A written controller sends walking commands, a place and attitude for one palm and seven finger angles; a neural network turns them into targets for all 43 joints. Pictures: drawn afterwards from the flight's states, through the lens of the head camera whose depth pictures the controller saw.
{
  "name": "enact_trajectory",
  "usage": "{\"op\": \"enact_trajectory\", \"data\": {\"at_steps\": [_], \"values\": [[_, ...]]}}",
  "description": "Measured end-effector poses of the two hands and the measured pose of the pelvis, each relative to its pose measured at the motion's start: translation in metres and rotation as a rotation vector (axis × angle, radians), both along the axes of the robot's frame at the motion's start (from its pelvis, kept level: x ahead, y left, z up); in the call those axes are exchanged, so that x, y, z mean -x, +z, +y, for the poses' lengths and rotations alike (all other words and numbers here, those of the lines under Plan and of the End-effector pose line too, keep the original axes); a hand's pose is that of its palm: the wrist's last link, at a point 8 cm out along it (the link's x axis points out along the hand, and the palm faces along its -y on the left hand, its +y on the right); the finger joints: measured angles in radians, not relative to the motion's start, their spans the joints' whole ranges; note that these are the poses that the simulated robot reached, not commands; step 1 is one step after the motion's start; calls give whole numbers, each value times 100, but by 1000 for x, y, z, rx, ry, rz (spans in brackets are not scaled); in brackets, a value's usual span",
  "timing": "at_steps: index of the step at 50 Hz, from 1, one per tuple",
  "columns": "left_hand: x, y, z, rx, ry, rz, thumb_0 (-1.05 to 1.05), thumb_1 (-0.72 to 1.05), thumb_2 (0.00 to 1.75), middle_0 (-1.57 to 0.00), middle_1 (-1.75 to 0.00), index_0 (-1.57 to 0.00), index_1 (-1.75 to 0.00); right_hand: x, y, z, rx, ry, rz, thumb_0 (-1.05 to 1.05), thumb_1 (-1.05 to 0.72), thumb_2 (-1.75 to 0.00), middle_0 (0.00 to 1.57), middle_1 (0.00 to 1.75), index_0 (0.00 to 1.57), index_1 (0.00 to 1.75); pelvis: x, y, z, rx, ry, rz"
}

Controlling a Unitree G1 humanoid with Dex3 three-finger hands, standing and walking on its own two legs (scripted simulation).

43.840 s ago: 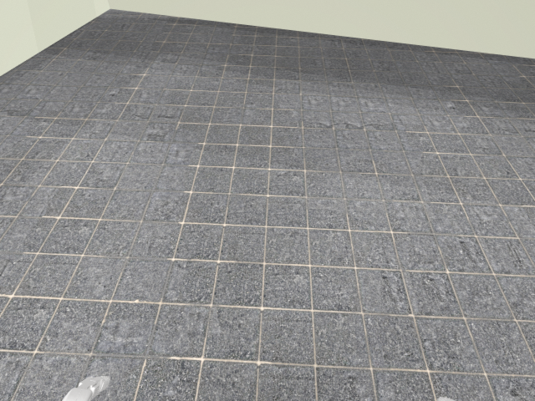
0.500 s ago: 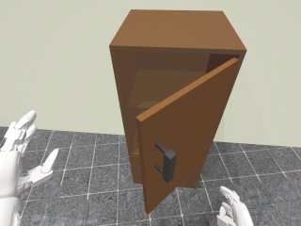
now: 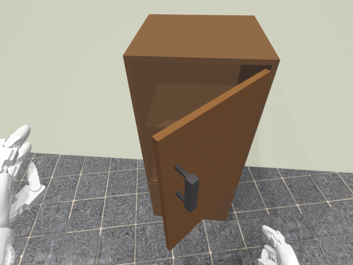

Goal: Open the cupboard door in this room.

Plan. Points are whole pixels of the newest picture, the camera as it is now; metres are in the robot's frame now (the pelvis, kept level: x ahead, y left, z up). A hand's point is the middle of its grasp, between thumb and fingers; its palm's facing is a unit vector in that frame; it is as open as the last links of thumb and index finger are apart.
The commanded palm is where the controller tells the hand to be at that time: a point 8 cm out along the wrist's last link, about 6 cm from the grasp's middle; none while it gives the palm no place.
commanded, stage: step back with the hand held close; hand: left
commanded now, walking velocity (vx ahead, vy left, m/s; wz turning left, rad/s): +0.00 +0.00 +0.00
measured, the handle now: (185, 188) +0.29 +0.02 +0.03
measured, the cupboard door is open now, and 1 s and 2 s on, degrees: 47 47 47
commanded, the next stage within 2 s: stop stepping back and stand still in 1.34 s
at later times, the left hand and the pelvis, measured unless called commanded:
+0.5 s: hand (46, 200) +0.17 +0.24 +0.15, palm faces +0.34 -0.80 -0.50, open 7.4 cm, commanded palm +0.11 +0.29 +0.17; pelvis -0.04 -0.01 -0.01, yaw -1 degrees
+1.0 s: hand out of the picture +0.08 +0.26 +0.15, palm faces +0.42 -0.79 -0.44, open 7.4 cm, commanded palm +0.01 +0.31 +0.17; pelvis -0.12 +0.01 -0.02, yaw +2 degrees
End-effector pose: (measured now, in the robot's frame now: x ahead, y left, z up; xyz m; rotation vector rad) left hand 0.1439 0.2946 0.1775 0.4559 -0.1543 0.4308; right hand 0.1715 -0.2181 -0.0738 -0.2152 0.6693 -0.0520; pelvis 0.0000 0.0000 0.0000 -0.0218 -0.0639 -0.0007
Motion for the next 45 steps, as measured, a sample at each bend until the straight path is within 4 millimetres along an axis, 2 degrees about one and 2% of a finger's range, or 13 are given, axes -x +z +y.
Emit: {"op": "enact_trajectory", "data": {"at_steps": [6,11,17,22,27,33,40,45], "values": [[1,-1,-6,-2,9,5,1,89,90,-22,-30,-21,-30,1,-1,-8,-10,-7,0,2,-90,-90,20,30,20,30,5,0,-9,-2,-2,7],[-4,-3,-7,-43,0,17,1,90,90,-21,-30,-21,-30,9,0,-23,6,-44,17,1,-90,-90,20,30,20,30,11,0,-15,2,-12,41],[-5,-9,-23,-61,-82,62,1,90,90,-21,-30,-21,-30,28,-2,-44,38,-115,50,1,-90,-90,20,30,20,30,19,-1,-13,-5,-23,67],[3,-4,-20,-108,-113,46,1,89,90,-22,-30,-22,-30,48,-2,-52,55,-170,73,1,-90,-90,20,30,20,30,30,-4,-12,-6,-26,73],[18,-3,-8,-123,-97,13,1,89,90,-22,-30,-22,-30,67,0,-48,68,-186,78,1,-90,-90,20,30,20,30,44,-6,-7,-2,-26,71],[44,-4,-2,-139,-92,-12,1,89,90,-22,-30,-22,-30,85,0,-34,74,-161,49,1,-90,-90,20,30,20,30,65,-11,2,-11,-33,58],[72,-1,6,-186,-43,-76,1,89,90,-22,-30,-22,-30,102,-14,-16,54,-104,38,1,-90,-90,20,30,20,30,88,-19,3,-11,2,51],[90,-5,6,-161,-30,-89,1,89,90,-22,-30,-22,-30,116,-18,-12,41,-76,56,1,-90,-90,20,30,20,30,104,-21,1,-2,17,50]]}}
